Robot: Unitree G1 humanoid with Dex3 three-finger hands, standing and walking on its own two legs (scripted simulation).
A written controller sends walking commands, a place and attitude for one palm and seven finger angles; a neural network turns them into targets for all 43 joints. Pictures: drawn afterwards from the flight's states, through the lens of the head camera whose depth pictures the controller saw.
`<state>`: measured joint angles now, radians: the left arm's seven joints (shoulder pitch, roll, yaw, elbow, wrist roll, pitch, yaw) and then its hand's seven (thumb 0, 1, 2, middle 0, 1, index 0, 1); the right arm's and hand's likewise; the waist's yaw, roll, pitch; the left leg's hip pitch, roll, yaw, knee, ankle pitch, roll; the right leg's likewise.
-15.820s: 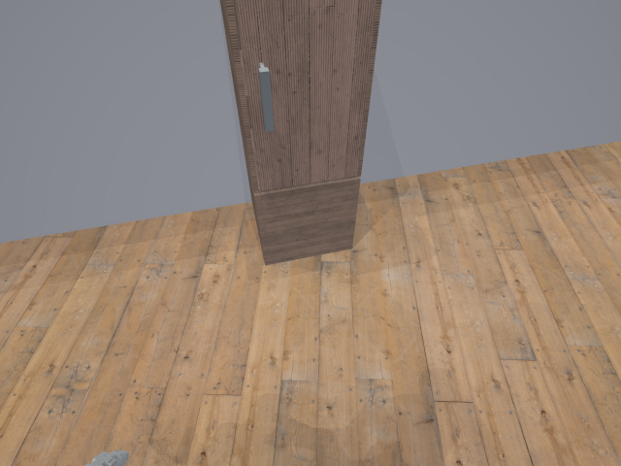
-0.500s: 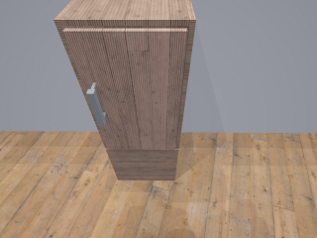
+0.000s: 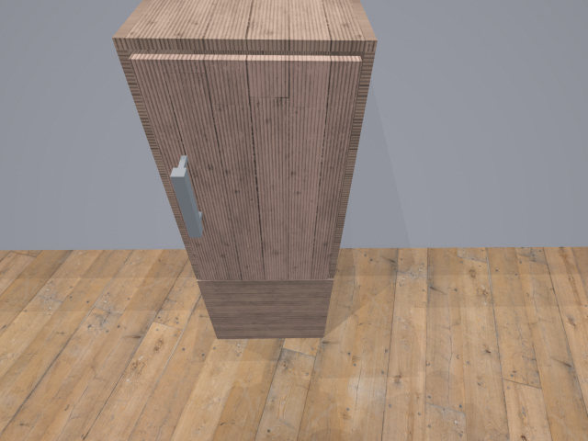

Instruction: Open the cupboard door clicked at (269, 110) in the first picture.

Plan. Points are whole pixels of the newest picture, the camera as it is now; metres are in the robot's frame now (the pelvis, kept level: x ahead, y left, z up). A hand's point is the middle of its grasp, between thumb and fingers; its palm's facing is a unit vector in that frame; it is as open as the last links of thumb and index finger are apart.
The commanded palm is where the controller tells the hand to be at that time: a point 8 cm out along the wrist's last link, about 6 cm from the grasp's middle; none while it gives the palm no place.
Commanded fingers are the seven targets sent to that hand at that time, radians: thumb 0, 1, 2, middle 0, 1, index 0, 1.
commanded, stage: raise the hand with hooked fingers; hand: left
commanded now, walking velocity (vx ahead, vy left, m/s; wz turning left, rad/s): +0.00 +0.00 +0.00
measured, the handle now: (190, 198) +0.53 +0.23 -0.01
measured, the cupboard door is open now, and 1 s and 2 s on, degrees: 0 0 0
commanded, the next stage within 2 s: none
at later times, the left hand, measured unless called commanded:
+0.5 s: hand out of the picture +0.12 +0.19 -0.08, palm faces +0.16 -0.99 -0.01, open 8.9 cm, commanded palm +0.12 +0.25 -0.05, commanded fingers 0.00 0.32 0.65 -0.24 -0.68 -0.24 -0.68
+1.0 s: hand (127, 385) +0.20 +0.24 -0.02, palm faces +0.14 -0.99 -0.09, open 11.9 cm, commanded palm +0.17 +0.28 -0.02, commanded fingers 0.00 -0.27 0.40 -0.28 -1.05 -0.28 -1.05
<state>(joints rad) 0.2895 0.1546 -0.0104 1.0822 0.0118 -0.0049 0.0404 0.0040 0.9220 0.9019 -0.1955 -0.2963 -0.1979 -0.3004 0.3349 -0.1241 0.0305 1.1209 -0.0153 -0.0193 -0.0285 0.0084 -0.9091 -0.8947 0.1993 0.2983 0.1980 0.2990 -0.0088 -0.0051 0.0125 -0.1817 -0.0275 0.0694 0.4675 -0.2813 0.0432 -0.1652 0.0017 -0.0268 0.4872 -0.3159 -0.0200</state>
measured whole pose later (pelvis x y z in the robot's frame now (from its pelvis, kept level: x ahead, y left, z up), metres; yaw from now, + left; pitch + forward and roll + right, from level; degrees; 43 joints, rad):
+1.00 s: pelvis -0.04 -0.01 -0.07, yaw +1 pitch +15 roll -2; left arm 0.27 0.29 0.34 0.17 -0.33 -0.42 -0.30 0.00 -0.03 0.50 -0.26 -0.90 -0.26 -0.91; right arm 0.33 -0.28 -0.02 0.62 0.03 -0.19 -0.06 0.02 -0.90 -0.89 0.20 0.30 0.20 0.30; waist -0.03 0.03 -0.13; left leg -0.86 0.02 0.01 1.08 -0.47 0.03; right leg -0.80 0.02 -0.10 1.04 -0.50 -0.05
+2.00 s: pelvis -0.04 +0.00 -0.05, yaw +1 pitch +12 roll -2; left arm -0.02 0.39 0.42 0.43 -0.34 -0.33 -0.44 -0.01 -0.49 0.30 -0.30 -1.20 -0.30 -1.20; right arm 0.30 -0.28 0.03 0.56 0.04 -0.15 -0.07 0.01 -0.90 -0.89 0.20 0.30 0.20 0.30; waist -0.03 0.02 -0.10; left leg -0.73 0.01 0.02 0.95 -0.43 0.04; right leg -0.66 0.02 -0.08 0.89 -0.44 -0.03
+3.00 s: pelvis -0.04 +0.01 -0.06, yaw +0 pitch +17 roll -3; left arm -0.48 0.49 0.45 0.86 -0.24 -0.35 -0.44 -0.01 -0.50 0.30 -0.30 -1.20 -0.30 -1.20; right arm 0.33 -0.28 0.03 0.61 0.03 -0.07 -0.06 0.01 -0.90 -0.89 0.20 0.30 0.20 0.30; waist -0.08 0.02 -0.11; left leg -0.85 0.02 0.03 1.00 -0.45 0.05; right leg -0.78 0.03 -0.07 0.94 -0.45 -0.02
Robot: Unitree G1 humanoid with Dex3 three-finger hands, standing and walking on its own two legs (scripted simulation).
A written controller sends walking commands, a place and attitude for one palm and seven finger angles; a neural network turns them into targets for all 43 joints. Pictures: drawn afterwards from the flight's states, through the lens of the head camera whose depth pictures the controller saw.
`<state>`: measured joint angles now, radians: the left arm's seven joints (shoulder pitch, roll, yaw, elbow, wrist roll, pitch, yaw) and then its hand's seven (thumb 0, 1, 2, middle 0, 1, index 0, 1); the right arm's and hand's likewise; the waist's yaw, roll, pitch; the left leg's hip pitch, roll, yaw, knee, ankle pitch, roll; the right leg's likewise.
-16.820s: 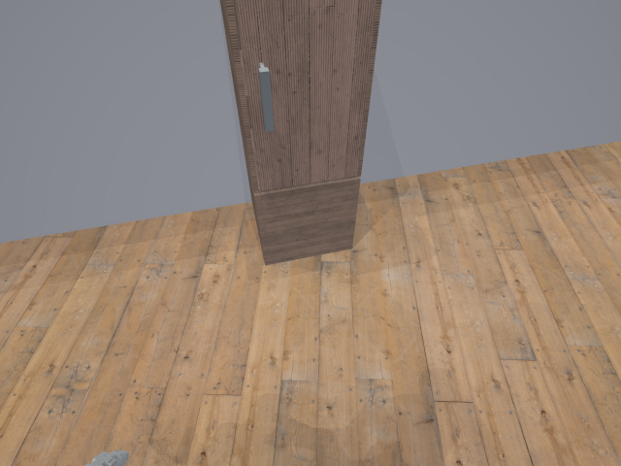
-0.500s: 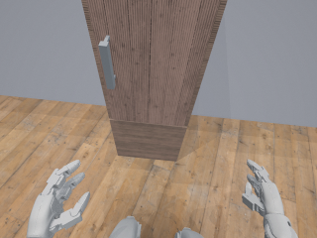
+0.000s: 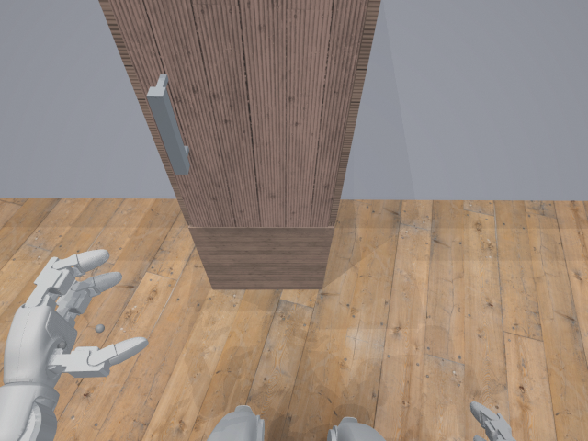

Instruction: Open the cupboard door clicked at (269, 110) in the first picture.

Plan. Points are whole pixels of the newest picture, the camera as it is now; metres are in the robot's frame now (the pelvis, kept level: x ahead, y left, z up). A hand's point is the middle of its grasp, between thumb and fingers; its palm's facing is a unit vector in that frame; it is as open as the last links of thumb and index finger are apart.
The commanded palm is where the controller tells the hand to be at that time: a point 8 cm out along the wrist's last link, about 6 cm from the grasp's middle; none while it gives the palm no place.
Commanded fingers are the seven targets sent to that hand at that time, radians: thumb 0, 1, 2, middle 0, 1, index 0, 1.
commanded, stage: raise the hand with hooked fingers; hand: left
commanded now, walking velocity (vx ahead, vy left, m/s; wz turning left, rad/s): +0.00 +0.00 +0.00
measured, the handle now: (173, 127) +0.58 +0.23 +0.06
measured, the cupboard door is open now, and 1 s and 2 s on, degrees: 0 0 0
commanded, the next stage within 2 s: move the hooked fingers beside the handle in 1.12 s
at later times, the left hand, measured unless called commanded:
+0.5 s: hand (62, 290) +0.28 +0.29 +0.07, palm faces +0.06 -1.00 -0.04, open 13.9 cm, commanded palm +0.26 +0.34 +0.08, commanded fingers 0.00 -0.50 0.30 -0.30 -1.20 -0.30 -1.20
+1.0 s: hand (69, 275) +0.30 +0.28 +0.08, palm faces +0.07 -1.00 -0.04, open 14.0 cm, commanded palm +0.27 +0.33 +0.08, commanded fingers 0.00 -0.50 0.30 -0.30 -1.20 -0.30 -1.20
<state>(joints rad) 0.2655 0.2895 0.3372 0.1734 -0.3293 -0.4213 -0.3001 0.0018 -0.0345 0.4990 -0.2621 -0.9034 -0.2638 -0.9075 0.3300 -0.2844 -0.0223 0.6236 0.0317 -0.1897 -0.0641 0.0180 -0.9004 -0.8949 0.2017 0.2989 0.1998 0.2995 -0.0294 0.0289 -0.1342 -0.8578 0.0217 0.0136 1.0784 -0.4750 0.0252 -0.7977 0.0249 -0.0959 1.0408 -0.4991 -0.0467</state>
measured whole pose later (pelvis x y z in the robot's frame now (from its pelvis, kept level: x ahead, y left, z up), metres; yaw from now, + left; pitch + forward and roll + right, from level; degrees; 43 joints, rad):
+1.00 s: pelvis +0.01 +0.01 +0.02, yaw +0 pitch +12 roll -2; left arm -0.02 0.39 0.42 0.43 -0.34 -0.33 -0.44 -0.01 -0.49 0.30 -0.30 -1.20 -0.30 -1.20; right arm 0.30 -0.28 0.03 0.56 0.04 -0.15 -0.07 0.01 -0.90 -0.89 0.20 0.30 0.20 0.30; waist -0.03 0.02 -0.10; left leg -0.73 0.01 0.02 0.95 -0.43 0.04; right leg -0.66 0.02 -0.08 0.89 -0.44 -0.03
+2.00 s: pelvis +0.01 +0.02 +0.01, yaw -1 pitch +17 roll -3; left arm -0.48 0.49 0.45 0.86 -0.24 -0.35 -0.44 -0.01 -0.50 0.30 -0.30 -1.20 -0.30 -1.20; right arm 0.33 -0.28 0.03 0.61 0.03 -0.07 -0.06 0.01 -0.90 -0.89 0.20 0.30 0.20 0.30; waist -0.08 0.02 -0.11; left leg -0.85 0.02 0.03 1.00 -0.45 0.05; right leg -0.78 0.03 -0.07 0.94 -0.45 -0.02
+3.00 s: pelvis +0.01 +0.02 -0.01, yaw -3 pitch +25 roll -5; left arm -0.92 0.77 0.54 1.25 -0.10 -0.34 -0.43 -0.01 -0.49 0.30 -0.30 -1.20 -0.30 -1.20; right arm 0.41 -0.30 0.06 0.61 -0.01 0.09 -0.03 0.01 -0.90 -0.89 0.20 0.30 0.20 0.30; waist -0.20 0.02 -0.10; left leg -1.06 0.05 0.02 1.10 -0.48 0.05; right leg -0.99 0.06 -0.08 1.00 -0.46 -0.02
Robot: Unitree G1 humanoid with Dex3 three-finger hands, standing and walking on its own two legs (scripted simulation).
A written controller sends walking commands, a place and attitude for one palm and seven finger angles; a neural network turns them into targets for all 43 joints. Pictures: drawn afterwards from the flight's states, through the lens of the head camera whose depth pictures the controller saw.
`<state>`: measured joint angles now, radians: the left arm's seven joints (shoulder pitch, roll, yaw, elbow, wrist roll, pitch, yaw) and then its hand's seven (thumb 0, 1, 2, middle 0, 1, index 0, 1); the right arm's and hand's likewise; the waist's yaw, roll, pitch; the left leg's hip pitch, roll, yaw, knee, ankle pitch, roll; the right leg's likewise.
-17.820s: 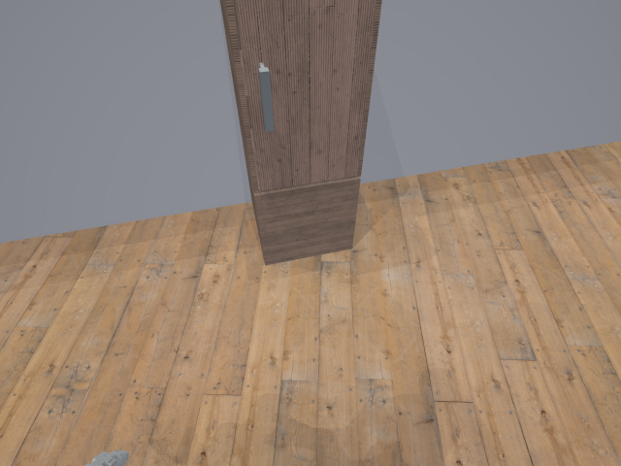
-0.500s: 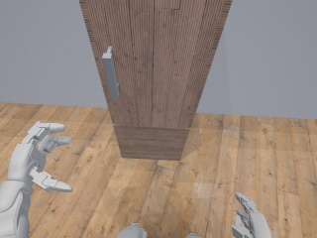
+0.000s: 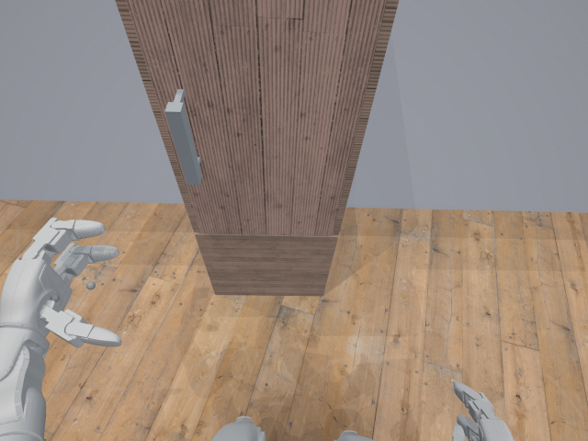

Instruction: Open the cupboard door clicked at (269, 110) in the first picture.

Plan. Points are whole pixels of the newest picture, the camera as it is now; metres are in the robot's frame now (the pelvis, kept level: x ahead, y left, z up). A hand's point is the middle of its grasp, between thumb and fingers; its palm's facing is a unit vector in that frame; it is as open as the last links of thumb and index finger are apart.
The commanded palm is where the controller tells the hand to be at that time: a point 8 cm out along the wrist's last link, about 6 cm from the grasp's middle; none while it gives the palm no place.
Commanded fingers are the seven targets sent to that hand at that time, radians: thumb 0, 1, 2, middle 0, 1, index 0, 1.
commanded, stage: raise the hand with hooked fingers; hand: left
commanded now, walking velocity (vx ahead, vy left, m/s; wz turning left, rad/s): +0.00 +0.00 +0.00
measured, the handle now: (187, 139) +0.58 +0.21 +0.04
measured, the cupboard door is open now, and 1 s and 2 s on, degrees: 0 0 0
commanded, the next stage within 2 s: move the hooked fingers beside the handle in 0.12 s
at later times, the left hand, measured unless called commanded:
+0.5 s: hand (104, 258) +0.33 +0.27 +0.05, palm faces +0.07 -1.00 -0.03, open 14.0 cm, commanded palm +0.30 +0.32 +0.06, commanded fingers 0.00 -0.50 0.30 -0.30 -1.20 -0.30 -1.20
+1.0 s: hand (131, 214) +0.41 +0.26 +0.05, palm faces +0.02 -1.00 -0.01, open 14.0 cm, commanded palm +0.38 +0.31 +0.05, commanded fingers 0.00 -0.50 0.30 -0.30 -1.20 -0.30 -1.20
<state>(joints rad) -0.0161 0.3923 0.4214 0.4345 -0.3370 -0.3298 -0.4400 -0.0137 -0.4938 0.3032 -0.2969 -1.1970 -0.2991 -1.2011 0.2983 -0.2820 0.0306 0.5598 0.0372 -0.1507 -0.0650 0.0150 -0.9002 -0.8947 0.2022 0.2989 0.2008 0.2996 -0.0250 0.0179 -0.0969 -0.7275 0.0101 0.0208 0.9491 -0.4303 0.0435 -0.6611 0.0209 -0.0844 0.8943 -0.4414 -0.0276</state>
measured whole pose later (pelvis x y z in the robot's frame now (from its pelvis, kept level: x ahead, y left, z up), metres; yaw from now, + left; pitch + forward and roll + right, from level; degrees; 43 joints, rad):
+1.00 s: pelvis +0.00 +0.00 -0.01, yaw -1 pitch +17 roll -3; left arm -0.48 0.49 0.45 0.86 -0.24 -0.35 -0.44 -0.01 -0.50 0.30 -0.30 -1.20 -0.30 -1.20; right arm 0.33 -0.28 0.03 0.61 0.03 -0.07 -0.06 0.01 -0.90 -0.89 0.20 0.30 0.20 0.30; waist -0.08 0.02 -0.11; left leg -0.85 0.02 0.03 1.00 -0.45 0.05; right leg -0.78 0.03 -0.07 0.94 -0.45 -0.02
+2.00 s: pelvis +0.01 +0.01 -0.03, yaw -4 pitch +25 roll -5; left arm -0.92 0.77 0.54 1.25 -0.10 -0.34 -0.43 -0.01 -0.49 0.30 -0.30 -1.20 -0.30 -1.20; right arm 0.41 -0.30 0.06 0.61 -0.01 0.09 -0.03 0.01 -0.90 -0.89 0.20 0.30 0.20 0.30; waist -0.20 0.02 -0.10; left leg -1.06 0.05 0.02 1.10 -0.48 0.05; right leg -0.99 0.06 -0.08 1.00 -0.46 -0.02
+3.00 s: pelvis +0.00 +0.02 -0.03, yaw -3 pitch +24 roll -5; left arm -0.89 0.65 0.48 1.21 -0.11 -0.38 -0.33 -0.01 -0.49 0.30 -0.30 -1.20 -0.30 -1.20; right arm 0.42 -0.27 0.06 0.62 -0.02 0.10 -0.01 0.01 -0.90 -0.89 0.20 0.30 0.20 0.30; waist -0.19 0.03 -0.11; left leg -1.03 0.04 0.02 1.09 -0.48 0.06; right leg -0.95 0.05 -0.08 0.98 -0.45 -0.01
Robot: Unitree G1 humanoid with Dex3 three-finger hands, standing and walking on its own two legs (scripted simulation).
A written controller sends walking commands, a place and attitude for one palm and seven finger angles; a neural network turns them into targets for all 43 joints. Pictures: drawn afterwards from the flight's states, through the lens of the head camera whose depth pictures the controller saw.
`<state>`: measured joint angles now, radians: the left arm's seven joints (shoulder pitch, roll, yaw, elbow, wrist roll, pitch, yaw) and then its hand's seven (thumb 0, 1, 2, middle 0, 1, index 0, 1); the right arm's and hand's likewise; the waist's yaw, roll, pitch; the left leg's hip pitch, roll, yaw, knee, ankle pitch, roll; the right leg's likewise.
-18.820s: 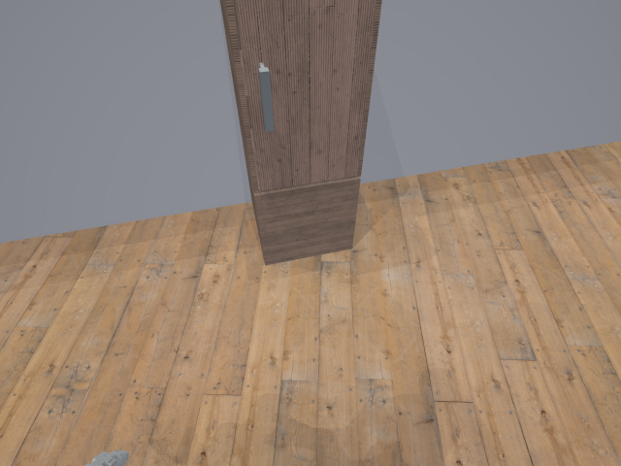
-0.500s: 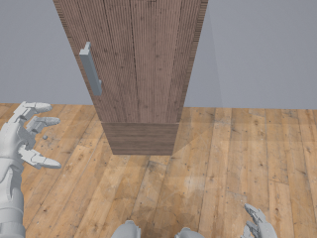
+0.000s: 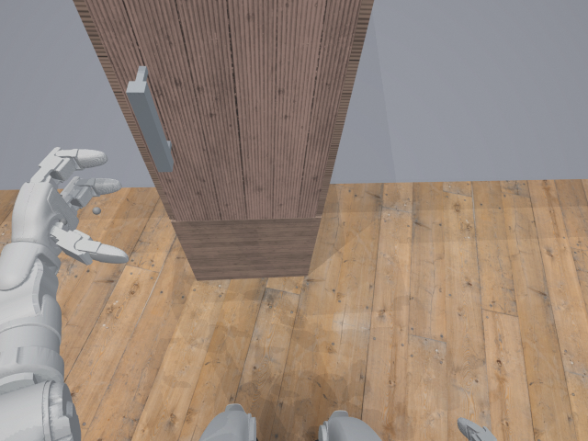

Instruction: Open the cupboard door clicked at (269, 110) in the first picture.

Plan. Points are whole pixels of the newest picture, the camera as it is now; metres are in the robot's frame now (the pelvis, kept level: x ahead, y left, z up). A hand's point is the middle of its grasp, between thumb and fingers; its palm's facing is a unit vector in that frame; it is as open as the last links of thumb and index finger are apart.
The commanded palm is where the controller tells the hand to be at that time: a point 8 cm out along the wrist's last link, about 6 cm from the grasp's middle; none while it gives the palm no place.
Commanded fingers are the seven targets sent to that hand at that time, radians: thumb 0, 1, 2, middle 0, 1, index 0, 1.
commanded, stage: move the hooked fingers beside the handle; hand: left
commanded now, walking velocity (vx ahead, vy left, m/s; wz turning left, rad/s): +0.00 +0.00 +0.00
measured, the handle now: (154, 122) +0.57 +0.22 +0.05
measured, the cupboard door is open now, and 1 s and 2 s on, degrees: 0 0 0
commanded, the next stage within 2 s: slide the fingers in behind the handle in 1.62 s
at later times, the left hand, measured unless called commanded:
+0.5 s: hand (112, 169) +0.47 +0.26 +0.06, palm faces +0.06 -1.00 -0.01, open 14.0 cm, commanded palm +0.45 +0.31 +0.05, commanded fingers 0.00 -0.50 0.30 -0.30 -1.20 -0.30 -1.20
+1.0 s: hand (118, 145) +0.52 +0.27 +0.05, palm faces +0.04 -1.00 -0.01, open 14.0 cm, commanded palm +0.50 +0.31 +0.05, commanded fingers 0.00 -0.50 0.30 -0.30 -1.20 -0.30 -1.20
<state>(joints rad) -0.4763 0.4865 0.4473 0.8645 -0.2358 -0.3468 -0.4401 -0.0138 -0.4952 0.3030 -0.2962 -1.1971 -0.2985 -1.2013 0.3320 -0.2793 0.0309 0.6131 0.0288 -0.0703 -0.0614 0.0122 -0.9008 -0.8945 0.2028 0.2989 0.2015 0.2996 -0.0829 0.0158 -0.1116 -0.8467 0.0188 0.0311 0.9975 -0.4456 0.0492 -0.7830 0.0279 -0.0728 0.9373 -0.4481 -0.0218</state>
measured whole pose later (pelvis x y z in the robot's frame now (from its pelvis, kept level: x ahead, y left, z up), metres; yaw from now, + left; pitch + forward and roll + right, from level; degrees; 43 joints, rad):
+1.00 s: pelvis +0.00 +0.00 -0.02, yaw -2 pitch +25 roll -5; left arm -0.92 0.77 0.54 1.25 -0.10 -0.34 -0.43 -0.01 -0.49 0.30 -0.30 -1.20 -0.30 -1.20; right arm 0.41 -0.30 0.06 0.61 -0.01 0.09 -0.03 0.01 -0.90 -0.89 0.20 0.30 0.20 0.30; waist -0.20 0.02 -0.10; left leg -1.06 0.05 0.02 1.10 -0.48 0.05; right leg -0.99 0.06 -0.08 1.00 -0.46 -0.02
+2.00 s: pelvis +0.00 +0.01 -0.02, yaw -2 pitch +24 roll -5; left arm -0.89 0.65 0.48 1.21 -0.11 -0.38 -0.33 -0.01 -0.49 0.30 -0.30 -1.20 -0.30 -1.20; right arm 0.42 -0.27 0.06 0.62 -0.02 0.10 -0.01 0.01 -0.90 -0.89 0.20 0.30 0.20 0.30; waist -0.19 0.03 -0.11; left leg -1.03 0.04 0.02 1.09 -0.48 0.06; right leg -0.95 0.05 -0.08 0.98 -0.45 -0.01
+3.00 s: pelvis +0.00 -0.01 -0.02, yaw -1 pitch +24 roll -4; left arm -0.93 0.54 0.40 1.21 -0.10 -0.41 -0.18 -0.01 -0.49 0.30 -0.29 -1.20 -0.31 -1.23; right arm 0.40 -0.27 0.04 0.65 -0.02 0.08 0.01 0.01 -0.90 -0.89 0.20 0.30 0.20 0.30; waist -0.18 0.03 -0.12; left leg -1.05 0.04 0.01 1.11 -0.48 0.03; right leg -0.98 0.05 -0.09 1.03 -0.48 -0.04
